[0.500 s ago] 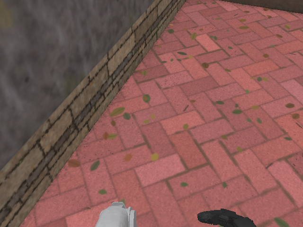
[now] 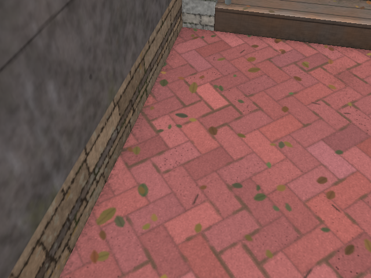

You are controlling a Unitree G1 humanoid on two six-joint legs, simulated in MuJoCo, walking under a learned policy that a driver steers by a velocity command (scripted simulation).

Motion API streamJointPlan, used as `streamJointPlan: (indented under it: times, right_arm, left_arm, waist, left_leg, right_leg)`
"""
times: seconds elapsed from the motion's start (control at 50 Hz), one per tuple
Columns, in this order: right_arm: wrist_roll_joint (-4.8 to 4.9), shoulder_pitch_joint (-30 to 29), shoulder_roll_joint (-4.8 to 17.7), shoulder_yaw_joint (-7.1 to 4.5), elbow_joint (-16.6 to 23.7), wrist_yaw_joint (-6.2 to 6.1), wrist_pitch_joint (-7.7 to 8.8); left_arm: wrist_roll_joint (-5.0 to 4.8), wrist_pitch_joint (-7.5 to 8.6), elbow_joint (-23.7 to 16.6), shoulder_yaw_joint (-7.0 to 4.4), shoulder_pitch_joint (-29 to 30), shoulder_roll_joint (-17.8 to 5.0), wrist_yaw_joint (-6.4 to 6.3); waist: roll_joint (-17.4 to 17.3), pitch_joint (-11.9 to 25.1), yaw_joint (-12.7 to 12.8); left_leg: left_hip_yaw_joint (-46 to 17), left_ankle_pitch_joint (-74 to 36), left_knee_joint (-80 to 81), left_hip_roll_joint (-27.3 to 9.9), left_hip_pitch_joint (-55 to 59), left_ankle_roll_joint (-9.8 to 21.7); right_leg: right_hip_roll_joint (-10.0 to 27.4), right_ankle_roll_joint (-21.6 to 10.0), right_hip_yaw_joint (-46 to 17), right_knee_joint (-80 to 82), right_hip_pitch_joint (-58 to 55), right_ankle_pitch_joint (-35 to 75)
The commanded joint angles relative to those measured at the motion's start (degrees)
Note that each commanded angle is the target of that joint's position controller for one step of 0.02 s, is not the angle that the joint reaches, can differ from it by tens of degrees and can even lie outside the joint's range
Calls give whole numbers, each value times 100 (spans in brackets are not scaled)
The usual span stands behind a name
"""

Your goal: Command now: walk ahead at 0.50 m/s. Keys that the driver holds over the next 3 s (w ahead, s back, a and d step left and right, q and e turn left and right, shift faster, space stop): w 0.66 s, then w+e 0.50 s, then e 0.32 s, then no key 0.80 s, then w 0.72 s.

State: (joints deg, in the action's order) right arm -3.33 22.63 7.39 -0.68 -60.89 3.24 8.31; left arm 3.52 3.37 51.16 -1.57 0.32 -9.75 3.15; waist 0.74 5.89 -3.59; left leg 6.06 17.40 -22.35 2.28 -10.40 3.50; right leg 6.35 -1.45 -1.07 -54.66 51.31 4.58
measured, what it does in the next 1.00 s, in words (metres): walks ahead: right foot, then left foot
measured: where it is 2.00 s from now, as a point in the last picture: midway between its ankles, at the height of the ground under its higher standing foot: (228, 214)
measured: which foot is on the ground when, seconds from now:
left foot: down 0.00-0.20, up 0.22-0.70, down 0.72-1.00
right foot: up 0.00-0.14, down 0.16-0.74, up 0.76-1.00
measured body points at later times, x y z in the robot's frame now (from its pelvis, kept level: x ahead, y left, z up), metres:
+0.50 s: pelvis +0.25 -0.08 +0.01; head +0.27 -0.09 +0.46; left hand +0.21 +0.14 -0.14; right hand +0.41 -0.32 -0.11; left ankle +0.39 +0.09 -0.66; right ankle +0.21 -0.15 -0.74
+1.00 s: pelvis +0.49 -0.06 +0.01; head +0.51 -0.05 +0.46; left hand +0.69 +0.18 -0.10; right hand +0.49 -0.34 -0.12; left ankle +0.48 +0.05 -0.74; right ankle +0.58 -0.25 -0.63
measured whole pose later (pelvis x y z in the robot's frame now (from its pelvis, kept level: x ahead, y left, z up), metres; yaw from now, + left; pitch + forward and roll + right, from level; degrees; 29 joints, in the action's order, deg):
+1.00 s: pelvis +0.49 -0.06 +0.01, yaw -7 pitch +2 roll +1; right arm -2.0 16.9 14.5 -3.5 -55.4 -0.6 5.4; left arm -1.0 2.9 45.9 -4.5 -7.1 -16.2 -0.5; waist 2.9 0.7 -2.5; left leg 9.4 10.1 -15.9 -1.1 -7.6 1.3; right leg 6.0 -0.5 -3.9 -65.3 45.6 -7.7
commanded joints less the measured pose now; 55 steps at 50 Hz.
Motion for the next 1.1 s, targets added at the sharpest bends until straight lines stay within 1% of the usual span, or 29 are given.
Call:
streamJointPlan:
  times: [0.02,0.12,0.16,0.18,0.2,0.22,0.24,0.26,0.28,0.32,0.38,0.4,0.42,0.46,0.5,0.58,0.62,0.66,0.7,0.72,0.74,0.76,0.78,0.82,0.84,0.9,0.96,1.02,1.1]
  right_arm:
    - [148,147,787,-167,92,103,116]
    - [197,284,907,-322,-59,-9,-44]
    - [198,90,943,-375,70,-56,-139]
    - [165,322,613,-305,214,-105,-130]
    - [79,663,208,-127,400,-70,-48]
    - [43,-33,555,-214,503,55,-99]
    - [112,-646,623,-322,613,116,-138]
    - [128,-800,699,-366,559,69,-113]
    - [10,-618,537,-342,516,8,-97]
    - [-110,-801,110,-239,574,-36,-159]
    - [-33,-1092,185,-233,667,21,-211]
    - [645,-1051,944,-477,984,-279,-246]
    - [581,-1331,966,-456,1059,-411,-271]
    - [403,-1777,669,-372,1250,-472,-276]
    - [427,-2202,549,-325,1395,-440,-319]
    - [553,-2679,769,-325,1515,-351,-394]
    - [525,-3003,811,-282,1647,-295,-358]
    - [507,-2799,1040,-342,1658,-269,-295]
    - [374,-1718,1386,-507,1330,-312,-223]
    - [206,-461,1747,-613,1087,-376,-189]
    - [27,118,2145,-685,1010,-392,-212]
    - [71,155,1663,-550,953,-385,-233]
    - [161,-345,1449,-473,1096,-406,-266]
    - [204,-1171,1187,-386,1226,-367,-222]
    - [173,-1377,1125,-345,1226,-356,-169]
    - [104,-1366,1371,-398,1122,-349,-158]
    - [103,-1135,1547,-438,1036,-396,-186]
    - [249,-863,1492,-402,850,-476,-197]
    - [294,-620,1669,-434,860,-495,-227]
  left_arm:
    - [-20,-120,-487,-71,592,-195,-38]
    - [-78,-45,-726,-198,1136,-274,-185]
    - [-188,138,-593,-343,681,-495,-279]
    - [-183,223,-390,-419,47,-715,-328]
    - [-140,180,-19,-397,-1324,-774,-322]
    - [-41,106,496,-466,-2941,-810,-380]
    - [32,171,668,-578,-2949,-1028,-452]
    - [2,218,600,-580,-2377,-973,-494]
    - [-50,236,542,-452,-1886,-618,-491]
    - [-60,213,374,-224,-1299,100,-439]
    - [42,251,364,-202,-1381,98,-368]
    - [-398,329,287,-273,-1056,-586,-345]
    - [-478,368,321,-258,-1030,-595,-342]
    - [-372,358,440,-239,-1309,-621,-382]
    - [-335,348,544,-277,-1678,-780,-403]
    - [-386,301,714,-344,-2234,-908,-410]
    - [-391,254,736,-363,-2279,-938,-380]
    - [-371,223,672,-394,-2169,-1073,-384]
    - [-367,159,499,-426,-1958,-1286,-378]
    - [-309,155,229,-368,-1572,-1193,-377]
    - [-418,268,98,-195,-2074,-552,-335]
    - [-618,373,114,-268,-1962,-792,-314]
    - [-721,377,-44,-328,-1654,-1057,-289]
    - [-550,259,-300,-322,-1143,-958,-352]
    - [-503,155,-354,-339,-1160,-912,-370]
    - [-559,-3,-560,-282,-1286,-719,-377]
    - [-445,-61,-715,-320,-1145,-817,-396]
    - [-358,-35,-906,-315,-720,-764,-286]
    - [-415,-122,-1256,-278,-16,-710,-172]
  waist:
    - [-505,-565,184]
    - [-482,-529,96]
    - [-382,-49,327]
    - [33,910,302]
    - [1222,1850,664]
    - [1275,1610,1423]
    - [780,570,1474]
    - [545,-11,1194]
    - [392,-55,760]
    - [71,-153,446]
    - [-12,-238,378]
    - [9,-327,-61]
    - [47,-427,50]
    - [174,-637,240]
    - [387,-790,458]
    - [232,-1007,696]
    - [214,-1116,729]
    - [282,-913,516]
    - [247,-217,4]
    - [20,560,-548]
    - [-1361,1407,-352]
    - [-1474,1650,-421]
    - [-1280,896,-340]
    - [-375,-23,48]
    - [-427,-281,240]
    - [-489,-500,464]
    - [-475,-535,445]
    - [-476,-578,365]
    - [-528,-898,50]
  left_leg:
    - [-816,-3421,853,-1620,237,1133]
    - [-965,-3724,526,-1949,1905,1012]
    - [-617,-4307,-93,-1508,1432,661]
    - [-217,-3714,-1005,-965,569,300]
    - [-151,-1475,-2340,-234,-1473,-104]
    - [-535,1447,-3492,263,-2826,-206]
    - [-1184,1077,-4596,-74,-3721,78]
    - [-1343,586,-5119,-387,-3783,304]
    - [-1444,172,-5238,-560,-3435,516]
    - [-1357,-181,-5524,-762,-3235,496]
    - [-1280,-607,-5591,-783,-3853,296]
    - [-1120,-753,-4903,-1104,-3550,27]
    - [-984,-974,-4405,-1118,-3399,-167]
    - [-751,-1572,-3235,-1059,-2884,-321]
    - [-588,-1990,-2217,-892,-2456,-310]
    - [-584,-1873,-1297,-818,-2711,-197]
    - [-551,-1544,-931,-735,-2650,-118]
    - [-411,-1164,-693,-510,-2043,28]
    - [-219,-1231,-383,-218,-460,209]
    - [-1034,-1680,-801,-974,1413,536]
    - [-3501,-1299,-392,-2457,3435,1467]
    - [-4391,-1027,260,-2713,3333,1642]
    - [-3488,-657,369,-2557,2756,1376]
    - [-2359,-446,856,-2166,1046,955]
    - [-2023,-645,1128,-2038,418,831]
    - [-1261,-1238,1521,-1954,-143,829]
    - [-537,-1639,1572,-1889,-98,755]
    - [-92,-1728,1425,-1840,132,543]
    - [334,-1332,1332,-1867,503,359]
  right_leg:
    - [-93,44,185,1271,-858,-101]
    - [-267,-182,279,2716,-1222,-1071]
    - [-534,-524,552,2862,-3038,-393]
    - [-259,-988,346,2184,-5030,647]
    - [651,-1793,-1329,2642,-7417,-317]
    - [1235,-1924,-2864,3759,-8265,-981]
    - [1095,-1377,-2801,4046,-7637,-1999]
    - [971,-1154,-2263,4065,-6595,-2076]
    - [942,-1157,-1924,4152,-5736,-1574]
    - [899,-1237,-1452,4348,-4792,-705]
    - [713,-1345,-887,4564,-4531,-256]
    - [630,-1133,-733,4560,-4388,-102]
    - [547,-1095,-562,4606,-4051,91]
    - [300,-1006,-222,4628,-3627,341]
    - [192,-945,-86,4741,-3622,348]
    - [536,-1000,-259,4628,-4865,-105]
    - [666,-1033,-288,4389,-5219,126]
    - [705,-969,-292,3872,-5458,1413]
    - [326,-805,-169,2533,-5263,2662]
    - [-5,-582,-81,939,-3985,1746]
    - [-1026,-96,142,-1287,-1608,-1719]
    - [-1092,-80,-655,-2357,-938,-3832]
    - [-741,-64,-647,-2694,-404,-3548]
    - [-197,-59,-334,-2160,-638,-2611]
    - [-33,-60,-400,-1903,-981,-2360]
    - [85,2,-468,-1749,-927,-1950]
    - [121,122,-469,-1357,-614,-1071]
    - [132,139,-308,-518,-625,-376]
    - [-16,87,118,680,-883,-85]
